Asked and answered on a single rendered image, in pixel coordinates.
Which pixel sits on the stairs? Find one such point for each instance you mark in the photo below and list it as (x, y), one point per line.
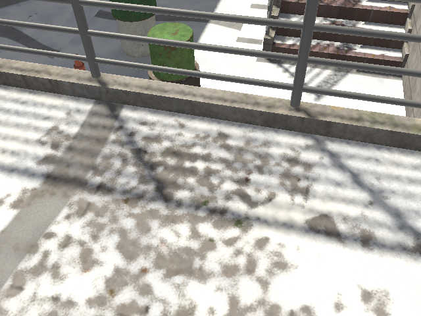
(370, 14)

